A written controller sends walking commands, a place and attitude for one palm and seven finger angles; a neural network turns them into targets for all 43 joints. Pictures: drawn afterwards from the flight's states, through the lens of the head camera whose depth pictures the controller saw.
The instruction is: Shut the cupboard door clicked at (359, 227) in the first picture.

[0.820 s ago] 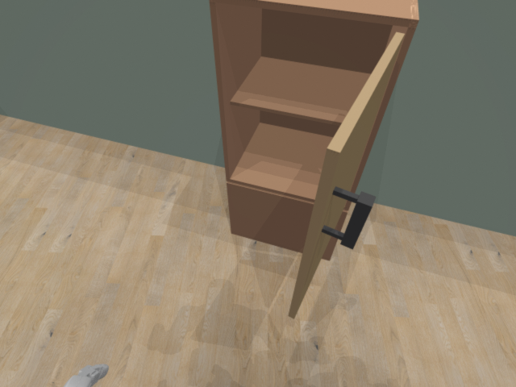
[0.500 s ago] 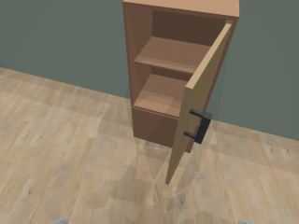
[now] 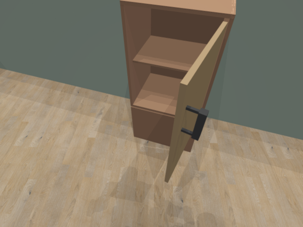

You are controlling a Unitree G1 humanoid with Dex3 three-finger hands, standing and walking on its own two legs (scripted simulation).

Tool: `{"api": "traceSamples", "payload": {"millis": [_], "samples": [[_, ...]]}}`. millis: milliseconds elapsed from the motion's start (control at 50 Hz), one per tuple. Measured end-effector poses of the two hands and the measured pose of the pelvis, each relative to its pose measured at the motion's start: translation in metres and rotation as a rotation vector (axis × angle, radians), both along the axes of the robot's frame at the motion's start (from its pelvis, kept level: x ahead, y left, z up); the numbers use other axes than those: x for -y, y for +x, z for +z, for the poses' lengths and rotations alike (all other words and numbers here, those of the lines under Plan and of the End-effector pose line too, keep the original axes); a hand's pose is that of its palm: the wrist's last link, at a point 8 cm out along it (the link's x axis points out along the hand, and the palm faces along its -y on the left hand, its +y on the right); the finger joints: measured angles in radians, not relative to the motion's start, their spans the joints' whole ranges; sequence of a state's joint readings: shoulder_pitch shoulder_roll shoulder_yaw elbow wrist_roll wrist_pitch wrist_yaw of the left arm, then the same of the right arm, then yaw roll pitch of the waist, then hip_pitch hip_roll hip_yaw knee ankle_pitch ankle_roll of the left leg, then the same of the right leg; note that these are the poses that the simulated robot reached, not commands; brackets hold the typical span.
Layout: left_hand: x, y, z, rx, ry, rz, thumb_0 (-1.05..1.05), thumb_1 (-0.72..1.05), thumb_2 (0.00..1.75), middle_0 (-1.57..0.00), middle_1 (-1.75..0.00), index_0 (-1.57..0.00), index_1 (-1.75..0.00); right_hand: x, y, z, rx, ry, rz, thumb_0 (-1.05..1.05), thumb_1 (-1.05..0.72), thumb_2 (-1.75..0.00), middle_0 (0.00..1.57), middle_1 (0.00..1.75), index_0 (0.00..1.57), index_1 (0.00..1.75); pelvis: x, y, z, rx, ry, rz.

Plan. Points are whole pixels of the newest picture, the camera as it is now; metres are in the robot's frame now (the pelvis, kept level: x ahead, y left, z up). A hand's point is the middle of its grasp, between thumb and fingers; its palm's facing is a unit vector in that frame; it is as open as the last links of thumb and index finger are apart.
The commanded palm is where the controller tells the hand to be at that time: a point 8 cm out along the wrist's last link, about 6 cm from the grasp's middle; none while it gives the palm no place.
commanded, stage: stand and wait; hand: left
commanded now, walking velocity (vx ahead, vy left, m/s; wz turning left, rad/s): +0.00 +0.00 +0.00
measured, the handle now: (192, 122) +0.42 -0.10 +0.03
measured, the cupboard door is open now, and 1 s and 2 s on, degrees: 80 80 80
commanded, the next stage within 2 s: look at it before walking up in 0.08 s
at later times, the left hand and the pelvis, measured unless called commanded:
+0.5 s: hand out of the picture +0.08 +0.24 -0.16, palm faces -0.03 -0.95 -0.33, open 7.4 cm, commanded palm none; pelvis +0.00 +0.00 +0.00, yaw +0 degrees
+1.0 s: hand out of the picture +0.08 +0.24 -0.16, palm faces -0.05 -0.94 -0.33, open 7.4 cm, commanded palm none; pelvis +0.00 +0.00 +0.00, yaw -3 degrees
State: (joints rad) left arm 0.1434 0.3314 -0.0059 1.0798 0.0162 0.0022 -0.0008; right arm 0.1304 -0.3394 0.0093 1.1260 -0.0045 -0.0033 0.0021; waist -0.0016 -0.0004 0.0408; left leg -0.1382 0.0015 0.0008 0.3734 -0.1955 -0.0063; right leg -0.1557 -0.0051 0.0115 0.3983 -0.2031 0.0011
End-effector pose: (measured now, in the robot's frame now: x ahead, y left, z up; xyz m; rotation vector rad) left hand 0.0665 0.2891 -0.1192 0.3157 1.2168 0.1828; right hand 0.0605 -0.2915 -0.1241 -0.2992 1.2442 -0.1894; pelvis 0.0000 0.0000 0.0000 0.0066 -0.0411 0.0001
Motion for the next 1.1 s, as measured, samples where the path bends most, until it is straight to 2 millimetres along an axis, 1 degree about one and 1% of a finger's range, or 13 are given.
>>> {"api": "traceSamples", "payload": {"millis": [240,640,860,920,980,1040,1100], "samples": [[0.004,0.006,0.0,0.012,-0.005,-0.007,0.01,0.9,0.9,-0.21,-0.3,-0.21,-0.3,0.0,0.001,0.0,0.002,0.005,0.0,0.01,-0.9,-0.89,0.2,0.3,0.2,0.3,0.002,0.0,0.0,-0.008,-0.001,0.0],[0.001,0.01,0.0,0.008,-0.004,-0.001,0.01,0.9,0.9,-0.21,-0.3,-0.21,-0.3,0.0,0.022,0.005,0.034,-0.007,0.013,0.01,-0.9,-0.89,0.2,0.3,0.2,0.3,0.001,0.006,0.001,-0.009,-0.002,-0.001],[-0.001,0.01,0.001,0.002,0.002,0.001,0.01,0.9,0.9,-0.21,-0.3,-0.21,-0.3,0.0,0.026,0.005,0.036,-0.004,0.016,0.01,-0.9,-0.89,0.2,0.3,0.2,0.3,0.001,0.008,0.002,-0.008,-0.002,-0.003],[-0.001,0.01,0.001,-0.004,0.004,-0.001,0.01,0.9,0.9,-0.21,-0.3,-0.21,-0.3,0.0,0.025,0.005,0.042,-0.006,0.006,0.01,-0.9,-0.89,0.2,0.3,0.2,0.3,0.001,0.007,0.001,-0.009,-0.002,-0.018],[0.004,0.008,-0.004,-0.022,0.001,-0.008,0.01,0.9,0.9,-0.21,-0.3,-0.21,-0.3,-0.004,0.021,0.002,0.054,-0.001,-0.022,0.01,-0.9,-0.89,0.2,0.29,0.2,0.3,0.001,0.005,-0.001,-0.012,0.0,-0.047],[0.013,0.005,-0.011,-0.046,-0.018,-0.028,0.01,0.9,0.9,-0.2,-0.3,-0.2,-0.3,-0.01,0.01,-0.004,0.062,0.017,-0.059,0.01,-0.9,-0.9,0.2,0.29,0.2,0.3,0.001,0.001,-0.005,-0.012,0.004,-0.078],[0.026,0.003,-0.019,-0.065,-0.043,-0.054,0.01,0.9,0.9,-0.2,-0.3,-0.2,-0.3,-0.017,-0.006,-0.012,0.056,0.041,-0.098,0.01,-0.9,-0.9,0.2,0.29,0.2,0.3,0.003,-0.004,-0.01,-0.014,0.013,-0.107]]}}
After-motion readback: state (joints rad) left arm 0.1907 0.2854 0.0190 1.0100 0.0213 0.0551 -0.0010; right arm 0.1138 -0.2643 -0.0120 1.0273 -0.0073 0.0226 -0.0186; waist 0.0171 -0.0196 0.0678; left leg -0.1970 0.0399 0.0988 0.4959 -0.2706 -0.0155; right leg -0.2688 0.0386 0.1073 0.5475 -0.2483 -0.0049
